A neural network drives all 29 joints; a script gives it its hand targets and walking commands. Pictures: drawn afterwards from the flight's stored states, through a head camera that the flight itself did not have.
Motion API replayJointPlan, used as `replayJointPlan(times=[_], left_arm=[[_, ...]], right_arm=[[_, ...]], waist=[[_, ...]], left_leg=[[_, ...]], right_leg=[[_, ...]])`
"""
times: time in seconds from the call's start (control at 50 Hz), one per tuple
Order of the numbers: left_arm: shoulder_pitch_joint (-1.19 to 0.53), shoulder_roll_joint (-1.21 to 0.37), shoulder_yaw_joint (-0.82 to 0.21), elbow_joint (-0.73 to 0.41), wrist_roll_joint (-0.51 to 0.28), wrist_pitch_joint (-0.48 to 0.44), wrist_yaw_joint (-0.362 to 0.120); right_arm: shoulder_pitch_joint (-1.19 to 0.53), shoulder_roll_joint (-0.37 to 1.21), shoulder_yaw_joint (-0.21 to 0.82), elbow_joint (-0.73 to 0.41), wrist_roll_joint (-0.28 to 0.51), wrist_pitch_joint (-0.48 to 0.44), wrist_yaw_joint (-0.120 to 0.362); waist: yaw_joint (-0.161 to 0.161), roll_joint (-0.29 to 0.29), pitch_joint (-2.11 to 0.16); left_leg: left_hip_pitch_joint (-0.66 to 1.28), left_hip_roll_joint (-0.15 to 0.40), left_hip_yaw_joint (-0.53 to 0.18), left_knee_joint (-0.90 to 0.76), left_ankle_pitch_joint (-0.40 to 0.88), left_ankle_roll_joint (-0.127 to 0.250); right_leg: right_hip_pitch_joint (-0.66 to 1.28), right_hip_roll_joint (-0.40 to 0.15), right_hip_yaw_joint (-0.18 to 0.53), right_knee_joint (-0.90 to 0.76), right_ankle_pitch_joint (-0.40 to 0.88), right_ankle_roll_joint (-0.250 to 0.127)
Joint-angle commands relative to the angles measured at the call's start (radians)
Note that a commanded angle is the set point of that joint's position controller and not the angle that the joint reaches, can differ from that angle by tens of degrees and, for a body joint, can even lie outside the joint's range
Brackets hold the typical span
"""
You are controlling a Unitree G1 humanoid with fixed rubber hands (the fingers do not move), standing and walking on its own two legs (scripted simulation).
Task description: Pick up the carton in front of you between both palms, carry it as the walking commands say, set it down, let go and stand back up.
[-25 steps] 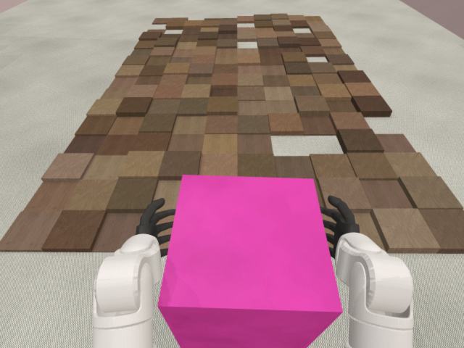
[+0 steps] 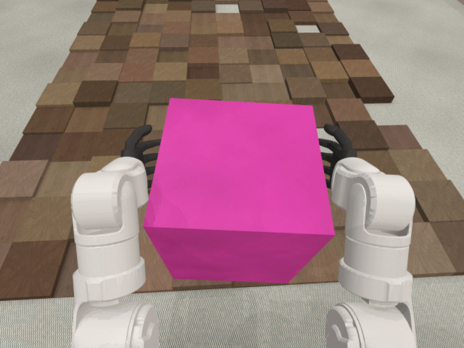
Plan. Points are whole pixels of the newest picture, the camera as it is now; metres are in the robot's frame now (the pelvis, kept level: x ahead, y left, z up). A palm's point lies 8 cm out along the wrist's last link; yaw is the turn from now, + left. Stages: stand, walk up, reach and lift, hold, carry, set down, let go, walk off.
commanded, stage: carry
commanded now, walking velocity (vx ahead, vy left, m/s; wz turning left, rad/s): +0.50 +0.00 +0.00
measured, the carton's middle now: (235, 201) +0.35 +0.00 +0.07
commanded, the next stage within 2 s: none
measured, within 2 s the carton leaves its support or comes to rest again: neither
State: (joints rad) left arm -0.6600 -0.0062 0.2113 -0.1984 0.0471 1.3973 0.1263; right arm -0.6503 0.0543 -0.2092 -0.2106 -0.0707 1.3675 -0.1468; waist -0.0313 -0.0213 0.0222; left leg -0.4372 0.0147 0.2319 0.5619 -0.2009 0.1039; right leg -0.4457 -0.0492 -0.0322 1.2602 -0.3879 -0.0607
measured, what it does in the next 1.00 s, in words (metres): climbs: right foot, then left foot 0.05 m higher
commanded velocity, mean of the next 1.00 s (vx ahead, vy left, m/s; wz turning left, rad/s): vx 0.50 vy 0.00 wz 0.00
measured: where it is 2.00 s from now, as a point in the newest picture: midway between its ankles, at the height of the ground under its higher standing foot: (234, 144)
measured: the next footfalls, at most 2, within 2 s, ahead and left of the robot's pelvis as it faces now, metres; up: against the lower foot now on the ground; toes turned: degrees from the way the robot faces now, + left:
right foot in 0.30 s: +0.38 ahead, -0.10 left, +0.01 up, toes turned -5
left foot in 0.66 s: +0.59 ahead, +0.10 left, +0.06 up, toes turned +4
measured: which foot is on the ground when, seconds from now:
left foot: down 0.00-0.30, up 0.32-0.64, down 0.66-1.00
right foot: up 0.00-0.28, down 0.30-0.70, up 0.72-1.00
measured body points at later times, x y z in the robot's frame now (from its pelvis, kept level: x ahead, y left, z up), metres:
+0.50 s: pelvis +0.32 -0.03 +0.02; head +0.42 -0.04 +0.45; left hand +0.71 +0.15 +0.13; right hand +0.75 -0.16 +0.13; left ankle +0.26 +0.08 -0.62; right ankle +0.34 -0.10 -0.72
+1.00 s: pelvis +0.67 -0.02 +0.05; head +0.73 -0.03 +0.49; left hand +1.09 +0.09 +0.22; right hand +1.07 -0.21 +0.22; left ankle +0.55 +0.10 -0.67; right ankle +0.83 -0.12 -0.67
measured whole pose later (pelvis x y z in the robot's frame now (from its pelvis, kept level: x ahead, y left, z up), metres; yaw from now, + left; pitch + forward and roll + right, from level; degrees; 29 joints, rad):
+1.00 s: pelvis +0.67 -0.02 +0.05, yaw +0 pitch +6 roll +2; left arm -0.90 0.00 0.34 -0.01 0.10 1.34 0.13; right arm -0.91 -0.01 -0.27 0.03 -0.02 1.29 -0.18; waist -0.11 -0.01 0.01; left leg -0.18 0.00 0.08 0.60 -0.50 -0.01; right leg -0.62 -0.02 -0.03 0.53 0.09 -0.04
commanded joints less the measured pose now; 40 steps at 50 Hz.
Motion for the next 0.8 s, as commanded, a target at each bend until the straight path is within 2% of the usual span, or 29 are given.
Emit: replayJointPlan(times=[0.0, 0.1, 0.16, 0.22, 0.24, 0.26, 0.28, 0.3, 0.32, 0.34, 0.36, 0.38, 0.4, 0.42, 0.46, 0.48, 0.52, 0.56, 0.58, 0.6, 0.62, 0.64, 0.66, 0.68, 0.7, 0.72, 0.74, 0.76, 0.78], left_arm=[[-0.752, -0.915, -0.636, -0.028, -0.417, -0.035, -0.208], [-0.865, -0.942, -0.604, 0.065, -0.384, -0.068, -0.177], [-0.923, -0.937, -0.585, 0.122, -0.382, -0.074, -0.174], [-0.966, -0.945, -0.56, 0.176, -0.392, -0.072, -0.184], [-0.971, -0.95, -0.547, 0.197, -0.396, -0.069, -0.19], [-0.953, -0.956, -0.535, 0.224, -0.397, -0.068, -0.196], [-0.944, -0.961, -0.519, 0.245, -0.396, -0.069, -0.202], [-0.932, -0.962, -0.503, 0.266, -0.389, -0.072, -0.208], [-0.938, -0.945, -0.485, 0.3, -0.376, -0.071, -0.21], [-0.917, -0.971, -0.476, 0.304, -0.388, -0.072, -0.215], [-0.953, -1.008, -0.476, 0.251, -0.405, -0.078, -0.22], [-0.993, -1.047, -0.49, 0.191, -0.423, -0.081, -0.222], [-1.052, -1.07, -0.51, 0.127, -0.433, -0.089, -0.218], [-1.079, -1.083, -0.525, 0.075, -0.446, -0.093, -0.212], [-1.075, -1.084, -0.557, -0.009, -0.464, -0.097, -0.201], [-1.057, -1.074, -0.57, -0.038, -0.466, -0.098, -0.199], [-1.015, -1.049, -0.601, -0.072, -0.467, -0.099, -0.2], [-1.0, -1.016, -0.632, -0.091, -0.471, -0.1, -0.207], [-0.991, -1.003, -0.647, -0.086, -0.471, -0.098, -0.212], [-0.992, -0.987, -0.652, -0.07, -0.47, -0.094, -0.217], [-0.978, -0.969, -0.653, -0.041, -0.466, -0.088, -0.222], [-0.963, -0.964, -0.647, -0.005, -0.464, -0.082, -0.228], [-0.976, -0.96, -0.644, 0.018, -0.465, -0.075, -0.238], [-0.976, -0.975, -0.65, 0.042, -0.472, -0.071, -0.25], [-0.961, -0.988, -0.651, 0.068, -0.466, -0.071, -0.259], [-0.945, -1.005, -0.644, 0.102, -0.456, -0.08, -0.256], [-0.939, -1.003, -0.622, 0.098, -0.445, -0.085, -0.249], [-0.949, -0.988, -0.588, 0.093, -0.424, -0.087, -0.239], [-0.923, -0.977, -0.567, 0.096, -0.399, -0.087, -0.225]], right_arm=[[-0.758, 0.899, 0.66, -0.038, 0.482, -0.007, 0.256], [-0.886, 0.934, 0.637, 0.066, 0.504, -0.026, 0.261], [-0.921, 0.928, 0.61, 0.14, 0.492, -0.034, 0.256], [-0.932, 0.927, 0.58, 0.203, 0.464, -0.038, 0.247], [-0.937, 0.924, 0.569, 0.22, 0.453, -0.039, 0.243], [-0.947, 0.923, 0.559, 0.235, 0.447, -0.037, 0.24], [-0.946, 0.925, 0.549, 0.255, 0.445, -0.036, 0.239], [-0.963, 0.937, 0.549, 0.267, 0.446, -0.033, 0.241], [-0.963, 0.973, 0.538, 0.297, 0.445, -0.026, 0.24], [-0.964, 0.976, 0.52, 0.301, 0.434, -0.026, 0.236], [-0.998, 1.013, 0.524, 0.278, 0.437, -0.032, 0.234], [-1.002, 1.032, 0.523, 0.247, 0.439, -0.038, 0.233], [-1.018, 1.042, 0.526, 0.213, 0.437, -0.043, 0.229], [-1.017, 1.046, 0.526, 0.188, 0.43, -0.047, 0.223], [-0.956, 1.032, 0.53, 0.148, 0.41, -0.057, 0.206], [-0.915, 1.016, 0.535, 0.129, 0.394, -0.062, 0.197], [-0.85, 0.975, 0.55, 0.099, 0.362, -0.069, 0.182], [-0.835, 0.931, 0.569, 0.077, 0.341, -0.073, 0.174], [-0.83, 0.914, 0.579, 0.081, 0.335, -0.072, 0.173], [-0.836, 0.9, 0.587, 0.089, 0.334, -0.071, 0.174], [-0.819, 0.892, 0.599, 0.115, 0.337, -0.066, 0.177], [-0.803, 0.893, 0.604, 0.146, 0.34, -0.067, 0.182], [-0.776, 0.892, 0.599, 0.19, 0.323, -0.077, 0.184], [-0.776, 0.861, 0.582, 0.189, 0.305, -0.087, 0.186], [-0.773, 0.886, 0.586, 0.19, 0.317, -0.086, 0.19], [-0.794, 0.916, 0.6, 0.167, 0.353, -0.08, 0.198], [-0.833, 0.949, 0.632, 0.141, 0.381, -0.081, 0.205], [-0.901, 0.976, 0.651, 0.099, 0.419, -0.086, 0.212], [-0.937, 1.004, 0.666, 0.069, 0.462, -0.084, 0.219]], waist=[[-0.003, 0.111, -0.499], [-0.014, 0.122, -0.485], [-0.02, 0.142, -0.465], [-0.019, 0.165, -0.44], [-0.008, 0.169, -0.442], [0.024, 0.155, -0.469], [0.06, 0.109, -0.518], [0.087, -0.038, -0.616], [0.08, -0.27, -0.767], [0.099, -0.296, -0.715], [0.109, -0.204, -0.633], [0.109, -0.1, -0.594], [0.108, -0.078, -0.584], [0.107, -0.061, -0.59], [0.108, -0.067, -0.61], [0.108, -0.091, -0.619], [0.11, -0.1, -0.62], [0.108, -0.093, -0.585], [0.096, -0.074, -0.553], [0.087, -0.086, -0.515], [0.051, -0.149, -0.522], [0.013, -0.132, -0.566], [-0.045, -0.096, -0.646], [-0.081, 0.153, -0.737], [-0.085, 0.375, -0.742], [-0.098, 0.279, -0.711], [-0.109, 0.157, -0.654], [-0.099, 0.105, -0.588], [-0.09, 0.097, -0.554]], left_leg=[[0.523, 0.274, -0.382, -0.211, 0.21, 0.092], [0.573, 0.239, -0.279, -0.185, 0.351, 0.114], [0.582, 0.198, -0.211, -0.15, 0.443, 0.096], [0.583, 0.174, -0.146, -0.101, 0.532, 0.057], [0.574, 0.174, -0.127, -0.048, 0.618, 0.039], [0.542, 0.155, -0.081, 0.07, 0.705, 0.011], [0.451, 0.121, -0.037, 0.221, 0.645, -0.02], [0.226, 0.098, -0.082, 0.425, 0.319, -0.056], [-0.081, -0.022, -0.135, 0.672, -0.208, -0.087], [-0.279, -0.085, -0.203, 0.835, -0.348, -0.088], [-0.379, -0.034, -0.244, 0.871, -0.333, -0.061], [-0.411, -0.007, -0.247, 0.844, -0.3, -0.048], [-0.411, 0.017, -0.248, 0.791, -0.26, -0.046], [-0.393, 0.033, -0.251, 0.732, -0.229, -0.047], [-0.383, 0.024, -0.229, 0.644, -0.208, -0.057], [-0.395, 0.011, -0.207, 0.632, -0.216, -0.06], [-0.457, 0.01, -0.182, 0.611, -0.22, -0.059], [-0.464, 0.013, -0.162, 0.5, -0.225, -0.064], [-0.35, -0.014, -0.114, 0.336, -0.264, -0.068], [-0.233, -0.046, -0.062, 0.211, -0.185, -0.064], [-0.063, -0.104, 0.021, 0.178, -0.173, -0.04], [0.162, -0.122, 0.032, 0.106, -0.057, -0.008], [0.383, -0.102, -0.108, 0.08, -0.035, 0.056], [0.637, 0.114, -0.522, 0.028, 0.144, 0.175], [0.809, 0.275, -0.789, -0.027, 0.599, 0.287], [0.864, 0.286, -0.74, 0.018, 0.711, 0.294], [0.846, 0.277, -0.705, 0.043, 0.66, 0.247], [0.823, 0.258, -0.657, 0.037, 0.595, 0.183], [0.801, 0.241, -0.615, 0.019, 0.546, 0.141]], right_leg=[[-0.226, -0.042, 0.027, -0.026, 0.063, -0.003], [-0.324, -0.029, -0.036, -0.257, 0.104, 0.017], [-0.286, -0.001, -0.077, -0.442, 0.212, 0.013], [-0.164, 0.045, -0.118, -0.628, 0.312, -0.008], [-0.087, 0.071, -0.138, -0.679, 0.317, -0.02], [0.056, 0.109, -0.177, -0.755, 0.353, -0.028], [0.273, 0.113, -0.196, -0.812, 0.411, -0.028], [0.571, -0.084, 0.036, -0.716, 0.529, -0.077], [0.877, -0.322, 0.443, -0.728, 0.554, -0.233], [0.903, -0.324, 0.574, -0.837, 0.413, -0.282], [0.886, -0.303, 0.491, -0.825, 0.488, -0.254], [0.846, -0.289, 0.42, -0.812, 0.604, -0.223], [0.812, -0.282, 0.37, -0.803, 0.655, -0.198], [0.793, -0.253, 0.315, -0.811, 0.618, -0.169], [0.804, -0.22, 0.247, -0.816, 0.604, -0.15], [0.815, -0.212, 0.218, -0.808, 0.634, -0.158], [0.85, -0.21, 0.195, -0.791, 0.664, -0.175], [0.817, -0.196, 0.167, -0.807, 0.62, -0.186], [0.698, -0.18, 0.114, -0.843, 0.6, -0.177], [0.605, -0.141, 0.06, -0.853, 0.614, -0.154], [0.513, -0.131, 0.0, -0.786, 0.741, -0.128], [0.425, -0.115, -0.083, -0.631, 0.914, -0.083], [0.277, -0.055, -0.142, -0.446, 1.012, -0.027], [-0.004, 0.021, -0.093, -0.148, 0.726, 0.035], [-0.268, 0.149, -0.016, 0.111, -0.068, 0.045], [-0.396, 0.1, 0.096, 0.256, -0.152, 0.025], [-0.488, 0.065, 0.122, 0.253, -0.159, 0.003], [-0.543, 0.036, 0.116, 0.172, -0.148, -0.013], [-0.557, 0.019, 0.116, 0.078, -0.127, -0.019]])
